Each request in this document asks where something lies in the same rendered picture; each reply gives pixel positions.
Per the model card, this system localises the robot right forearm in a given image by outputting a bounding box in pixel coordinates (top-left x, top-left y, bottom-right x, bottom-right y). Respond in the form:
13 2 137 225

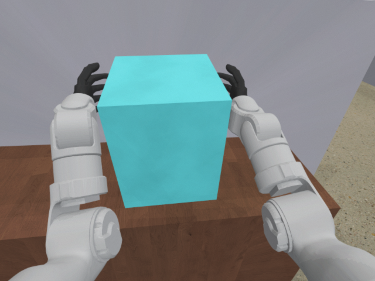
228 95 335 231

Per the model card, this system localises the carton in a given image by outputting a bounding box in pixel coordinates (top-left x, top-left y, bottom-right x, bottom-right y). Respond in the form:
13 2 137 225
97 54 232 208

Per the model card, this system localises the pedestal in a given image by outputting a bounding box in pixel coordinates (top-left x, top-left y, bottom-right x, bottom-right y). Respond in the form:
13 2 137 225
0 137 340 281

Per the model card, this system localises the right robot upper arm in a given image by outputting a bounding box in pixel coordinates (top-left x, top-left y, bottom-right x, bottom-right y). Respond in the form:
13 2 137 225
261 190 375 281

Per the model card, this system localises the left robot hand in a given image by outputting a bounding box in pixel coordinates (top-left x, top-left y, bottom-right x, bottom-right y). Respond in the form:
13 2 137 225
74 63 109 112

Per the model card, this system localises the left robot upper arm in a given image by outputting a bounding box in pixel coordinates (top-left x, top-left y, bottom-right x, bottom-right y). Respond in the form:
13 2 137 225
8 207 122 281

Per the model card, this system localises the right robot hand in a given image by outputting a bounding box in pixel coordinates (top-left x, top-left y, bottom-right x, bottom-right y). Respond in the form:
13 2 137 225
218 64 247 99

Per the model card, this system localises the robot left forearm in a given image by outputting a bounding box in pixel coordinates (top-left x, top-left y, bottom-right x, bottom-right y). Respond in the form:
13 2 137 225
46 93 108 258

